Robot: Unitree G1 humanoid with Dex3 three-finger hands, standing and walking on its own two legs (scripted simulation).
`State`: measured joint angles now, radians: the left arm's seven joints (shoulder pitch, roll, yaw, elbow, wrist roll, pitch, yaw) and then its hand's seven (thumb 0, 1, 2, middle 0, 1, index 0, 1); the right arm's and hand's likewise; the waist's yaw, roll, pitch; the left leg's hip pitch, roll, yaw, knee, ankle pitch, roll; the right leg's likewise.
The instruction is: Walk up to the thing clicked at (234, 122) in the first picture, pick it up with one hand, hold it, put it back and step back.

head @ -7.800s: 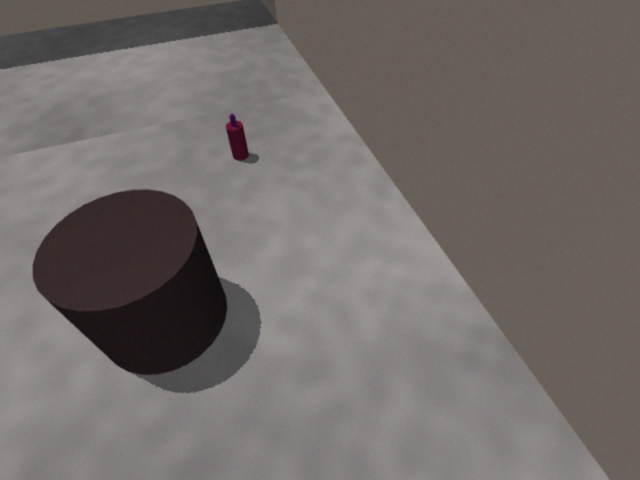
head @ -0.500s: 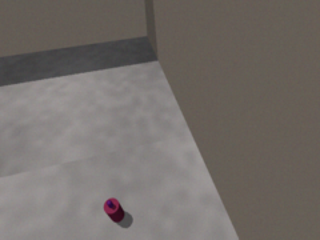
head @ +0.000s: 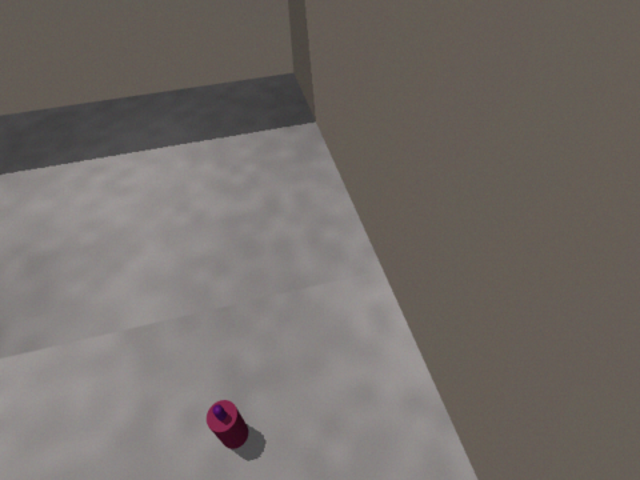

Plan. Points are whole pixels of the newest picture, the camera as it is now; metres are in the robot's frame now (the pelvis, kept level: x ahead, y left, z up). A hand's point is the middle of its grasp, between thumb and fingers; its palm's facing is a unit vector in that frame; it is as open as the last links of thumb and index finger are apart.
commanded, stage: stand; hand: left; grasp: from the side
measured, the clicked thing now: (226, 422) +0.38 +0.30 -0.66
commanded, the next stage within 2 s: go down in 0.70 s
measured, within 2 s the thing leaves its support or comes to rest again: neither
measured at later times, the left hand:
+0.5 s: hand out of the picture +0.07 +0.25 -0.15, palm faces -0.02 -0.94 -0.35, open 7.4 cm
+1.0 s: hand out of the picture +0.14 +0.25 -0.16, palm faces +0.06 -0.94 -0.32, open 10.0 cm
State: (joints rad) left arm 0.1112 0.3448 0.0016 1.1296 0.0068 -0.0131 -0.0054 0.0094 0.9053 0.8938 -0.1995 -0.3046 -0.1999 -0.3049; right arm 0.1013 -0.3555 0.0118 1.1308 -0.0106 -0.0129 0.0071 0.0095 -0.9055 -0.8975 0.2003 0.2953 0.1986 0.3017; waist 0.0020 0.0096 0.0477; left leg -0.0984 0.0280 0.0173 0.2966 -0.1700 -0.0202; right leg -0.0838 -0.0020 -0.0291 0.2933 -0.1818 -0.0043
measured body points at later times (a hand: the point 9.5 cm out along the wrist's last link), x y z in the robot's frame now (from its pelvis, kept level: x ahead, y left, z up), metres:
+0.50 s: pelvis +0.00 +0.00 +0.00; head +0.01 -0.01 +0.45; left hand +0.07 +0.30 -0.13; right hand +0.08 -0.30 -0.14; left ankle -0.01 +0.13 -0.75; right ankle -0.01 -0.11 -0.75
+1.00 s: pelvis -0.02 +0.00 -0.01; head +0.04 +0.00 +0.43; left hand +0.13 +0.30 -0.14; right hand +0.08 -0.28 -0.14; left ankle -0.01 +0.13 -0.75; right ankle -0.01 -0.11 -0.75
